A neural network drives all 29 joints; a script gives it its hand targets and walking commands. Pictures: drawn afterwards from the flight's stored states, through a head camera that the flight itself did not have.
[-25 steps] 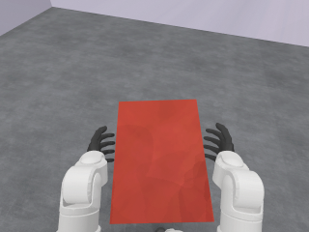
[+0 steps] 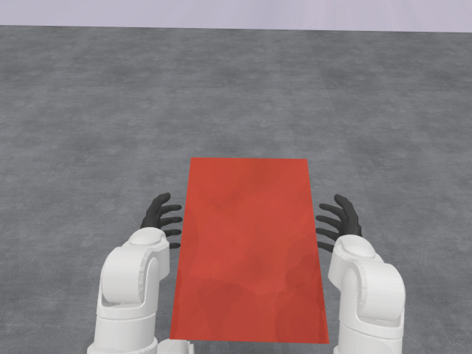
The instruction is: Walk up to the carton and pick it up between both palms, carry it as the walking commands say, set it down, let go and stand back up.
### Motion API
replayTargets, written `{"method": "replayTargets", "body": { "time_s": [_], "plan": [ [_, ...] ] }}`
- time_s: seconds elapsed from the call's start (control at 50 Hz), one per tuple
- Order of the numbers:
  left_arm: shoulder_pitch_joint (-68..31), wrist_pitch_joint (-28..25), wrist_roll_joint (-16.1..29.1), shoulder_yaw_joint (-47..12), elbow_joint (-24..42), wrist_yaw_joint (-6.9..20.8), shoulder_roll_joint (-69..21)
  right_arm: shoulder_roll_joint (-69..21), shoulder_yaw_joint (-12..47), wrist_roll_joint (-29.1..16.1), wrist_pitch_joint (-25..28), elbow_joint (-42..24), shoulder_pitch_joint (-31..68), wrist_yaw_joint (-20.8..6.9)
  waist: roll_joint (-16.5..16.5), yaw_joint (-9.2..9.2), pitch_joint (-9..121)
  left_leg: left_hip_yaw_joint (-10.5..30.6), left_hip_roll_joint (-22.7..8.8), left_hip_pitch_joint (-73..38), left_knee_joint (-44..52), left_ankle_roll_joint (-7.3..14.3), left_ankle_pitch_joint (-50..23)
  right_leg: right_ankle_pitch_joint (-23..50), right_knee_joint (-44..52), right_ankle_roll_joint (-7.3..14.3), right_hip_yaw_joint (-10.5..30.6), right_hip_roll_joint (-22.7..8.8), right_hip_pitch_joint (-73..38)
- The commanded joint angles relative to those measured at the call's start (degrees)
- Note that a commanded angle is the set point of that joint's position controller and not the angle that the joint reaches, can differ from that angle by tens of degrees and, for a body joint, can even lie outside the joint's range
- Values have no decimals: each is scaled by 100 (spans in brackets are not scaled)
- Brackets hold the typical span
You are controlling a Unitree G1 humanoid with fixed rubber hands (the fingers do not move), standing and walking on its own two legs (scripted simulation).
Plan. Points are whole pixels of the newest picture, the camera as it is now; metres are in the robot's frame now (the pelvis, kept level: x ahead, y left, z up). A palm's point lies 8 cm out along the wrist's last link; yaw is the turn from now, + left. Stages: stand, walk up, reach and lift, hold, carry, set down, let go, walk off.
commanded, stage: carry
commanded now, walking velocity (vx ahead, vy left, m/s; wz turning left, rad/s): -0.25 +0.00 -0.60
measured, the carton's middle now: (247, 248) +0.30 -0.02 +0.00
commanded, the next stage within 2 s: none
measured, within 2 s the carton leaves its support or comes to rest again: neither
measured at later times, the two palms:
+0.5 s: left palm out of the picture +0.10 +0.07 +0.10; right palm out of the picture +0.03 -0.21 +0.11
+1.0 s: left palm out of the picture -0.08 +0.05 +0.10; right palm out of the picture -0.23 -0.20 +0.12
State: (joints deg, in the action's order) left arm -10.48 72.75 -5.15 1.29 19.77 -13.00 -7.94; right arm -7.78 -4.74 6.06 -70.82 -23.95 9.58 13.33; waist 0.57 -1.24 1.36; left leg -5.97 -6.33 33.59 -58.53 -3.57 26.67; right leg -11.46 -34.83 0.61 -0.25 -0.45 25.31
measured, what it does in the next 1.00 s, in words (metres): walks backwards, turning right: left foot, then right foot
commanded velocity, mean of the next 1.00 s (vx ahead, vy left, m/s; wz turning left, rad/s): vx -0.25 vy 0.00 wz -0.60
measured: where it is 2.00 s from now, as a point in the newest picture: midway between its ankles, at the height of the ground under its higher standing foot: outside the picture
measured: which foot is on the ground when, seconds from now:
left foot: up 0.00-0.18, down 0.20-0.50, up 0.52-0.78, down 0.80-1.00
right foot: down 0.00-0.20, up 0.22-0.48, down 0.50-0.80, up 0.82-1.00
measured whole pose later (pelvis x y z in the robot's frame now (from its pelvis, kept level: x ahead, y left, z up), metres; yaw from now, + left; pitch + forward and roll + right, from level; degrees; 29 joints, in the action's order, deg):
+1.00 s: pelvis -0.37 +0.06 +0.01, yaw -34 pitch +1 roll -2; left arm -8.0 74.1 -4.6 1.0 26.7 -14.2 -7.6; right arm -7.8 -2.9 6.1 -70.3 -26.4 9.1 12.2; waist 0.8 2.1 0.6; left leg -10.8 -9.1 21.1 -33.8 0.2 13.1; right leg -22.6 -53.6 -4.3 -2.1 -0.7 30.3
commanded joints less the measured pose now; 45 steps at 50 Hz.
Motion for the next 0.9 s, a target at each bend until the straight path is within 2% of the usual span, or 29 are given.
{"method": "replayTargets", "body": {
  "time_s": [0.0, 0.1, 0.14, 0.16, 0.18, 0.2, 0.22, 0.24, 0.26, 0.32, 0.38, 0.42, 0.44, 0.46, 0.48, 0.5, 0.52, 0.54, 0.56, 0.62, 0.68, 0.72, 0.76, 0.78, 0.8, 0.82, 0.84, 0.86, 0.88],
  "plan": [
    [-2433, -495, 2052, -3104, 1467, 1449, -5904, -6384, 4091, -2611, 183, -705, 2511, -1615, -847, 121, 2274, 324, 149, -155, -650, 22, -453, 1511, 1031, 429, 1088, -1175, -1297],
    [-2167, -526, 1890, -3077, 1591, 1366, -5608, -6243, 4150, -2611, 148, -691, 2230, -1610, -1296, 210, 2249, 39, 626, -1094, 1152, 170, 158, 491, 1978, 164, 1626, -1083, -1187],
    [-2134, -485, 1890, -3120, 1588, 1360, -5540, -6174, 4024, -2515, 121, -572, 1956, -1596, -1427, 181, 2380, -205, 803, -2275, 2545, 364, 190, 298, 2363, -314, 1401, -801, -928],
    [-2237, -478, 1909, -3171, 1635, 1353, -5560, -6191, 3949, -2470, 112, -502, 1861, -1603, -1264, 132, 2430, -349, 738, -2926, 3508, 440, -193, 228, 2291, -534, 1174, -601, -775],
    [-2317, -450, 1933, -3222, 1624, 1350, -5539, -6158, 3849, -2426, 111, -442, 1784, -1610, -653, 96, 2311, 83, 262, -3503, 4248, 612, -333, -174, 1683, -667, 1081, -315, -197],
    [-2504, -399, 2050, -3491, 1762, 1385, -5628, -6137, 3646, -2327, 169, -386, 1727, -1606, 1483, -29, 2186, 1929, -1430, -2989, 4432, 1309, 68, -915, -605, -798, 287, 368, 561],
    [-2723, -387, 2120, -3656, 1980, 1403, -5704, -6059, 3634, -2325, 208, -584, 1745, -1621, 1998, 65, 1618, 2344, -2775, -2052, 4439, 1842, -1108, -1949, -2663, -715, -267, 330, 1338],
    [-2707, -360, 2169, -3648, 1854, 1415, -5677, -6017, 3659, -2277, 169, -733, 1818, -1625, 825, 140, 1338, 1434, -2292, -1706, 4140, 1635, -1798, -1698, -3446, -536, -14, -88, 1172],
    [-2895, -346, 2275, -3721, 1909, 1431, -5718, -5966, 3620, -2209, 131, -679, 1875, -1616, 450, 107, 1260, 901, -1837, -1406, 3919, 1432, -1936, -1374, -3840, -433, 93, -106, 1016],
    [-2771, -261, 2443, -3768, 1658, 1428, -5775, -5766, 3369, -2065, 103, -594, 1744, -1524, 743, 178, 1470, -169, -1058, -1920, 3302, 908, -3152, -1096, -2624, -506, -116, -74, 637],
    [-2734, -216, 2489, -3732, 1563, 1413, -5636, -5527, 3175, -1895, 104, -515, 1466, -1443, 1231, 12, 1735, -3, -1331, -2476, 3098, 1003, -3961, -1310, -1505, -601, -666, 156, 372],
    [-2600, -170, 2483, -3616, 1331, 1445, -5599, -5495, 3185, -1822, 89, -423, 1396, -1391, 1212, -23, 1905, 183, -1576, -2544, 2989, 970, -3924, -1391, -657, -500, -660, 174, 81],
    [-2560, -164, 2469, -3587, 1258, 1450, -5629, -5509, 3187, -1812, 84, -365, 1405, -1384, 1116, 40, 1976, 56, -1530, -2484, 2799, 793, -3814, -1002, 194, -407, -688, 208, -259],
    [-2499, -164, 2457, -3510, 1183, 1480, -5655, -5494, 3179, -1823, 99, -316, 1403, -1386, 802, 101, 2083, -128, -1378, -2116, 2513, 472, -3260, -170, 1168, -311, -444, 3, -854],
    [-2576, -176, 2475, -3506, 1188, 1486, -5751, -5566, 3163, -1852, 119, -312, 1525, -1386, 179, 118, 2002, -161, -1093, -1444, 2064, 155, -2301, 613, 1522, -182, 347, -555, -1354],
    [-2395, -197, 2369, -3453, 1043, 1492, -5660, -5590, 3327, -1842, 90, -348, 1542, -1389, -1431, 114, 1954, -478, -320, -429, 1341, -136, 323, 2262, 1660, 287, 1485, -1537, -1709],
    [-2294, -249, 2342, -3335, 1040, 1516, -5748, -5851, 3609, -2021, 98, -557, 1981, -1414, -2060, 115, 1895, -79, 3, -3, 230, -197, 969, 3438, 1268, 708, 2281, -2026, -1481],
    [-2367, -303, 2364, -3308, 1207, 1538, -5819, -6054, 3775, -2172, 140, -608, 2196, -1454, -1546, 76, 1968, 335, -53, 54, -284, -97, 668, 3067, 1076, 594, 1793, -1696, -1550],
    [-2443, -356, 2318, -3287, 1296, 1535, -5880, -6151, 3864, -2263, 168, -618, 2300, -1489, -1222, 77, 1963, 354, 22, 4, -449, -18, 266, 2387, 1126, 485, 1440, -1497, -1317],
    [-2455, -513, 2095, -3164, 1587, 1466, -5910, -6411, 4053, -2584, 223, -734, 2501, -1613, -840, 108, 2196, 320, 172, -273, -607, 27, -504, 1254, 1131, 413, 1085, -1174, -1252],
    [-2179, -540, 1959, -3109, 1682, 1386, -5711, -6310, 4112, -2614, 183, -695, 2233, -1618, -1136, 170, 2180, 191, 392, -720, 408, 95, -121, 553, 1660, 281, 1418, -1147, -1220],
    [-2095, -520, 1909, -3089, 1686, 1360, -5611, -6236, 4110, -2597, 155, -716, 2149, -1603, -1433, 190, 2225, -67, 682, -1482, 1656, 245, 162, 272, 2152, 23, 1432, -994, -1121],
    [-2134, -502, 1904, -3158, 1725, 1349, -5616, -6217, 4011, -2529, 140, -650, 1939, -1617, -1423, 152, 2332, -384, 804, -2698, 3248, 406, -72, 369, 2345, -413, 1199, -685, -917],
    [-2256, -455, 1905, -3222, 1688, 1343, -5615, -6192, 3882, -2448, 120, -503, 1814, -1626, -1030, 82, 2273, -279, 482, -3430, 4190, 551, -450, 164, 2097, -688, 917, -400, -421],
    [-2280, -416, 1930, -3335, 1677, 1355, -5643, -6176, 3727, -2381, 146, -361, 1731, -1639, 658, 11, 2202, 1092, -695, -3419, 4501, 1032, -113, -329, 382, -872, 391, 214, 333],
    [-2559, -370, 2043, -3616, 1938, 1387, -5698, -6076, 3594, -2293, 206, -524, 1658, -1654, 2317, -8, 1752, 2459, -2606, -2277, 4462, 1860, -806, -1859, -2177, -788, -322, 455, 1154],
    [-2559, -360, 2099, -3627, 1857, 1404, -5734, -6045, 3647, -2282, 184, -629, 1675, -1663, 1238, 118, 1428, 1516, -2451, -1905, 4224, 1809, -1780, -1788, -3238, -583, -38, -90, 1189],
    [-2752, -357, 2243, -3732, 1946, 1438, -5787, -5960, 3651, -2211, 182, -804, 1871, -1651, 632, 92, 1358, 1011, -1956, -1636, 3881, 1602, -2204, -1505, -3605, -446, 93, -133, 989],
    [-2824, -336, 2308, -3741, 1834, 1444, -5930, -5932, 3656, -2197, 166, -841, 2050, -1623, 490, 104, 1406, 442, -1568, -1774, 3637, 1363, -2612, -1261, -3536, -401, 146, -198, 964]
  ]
}}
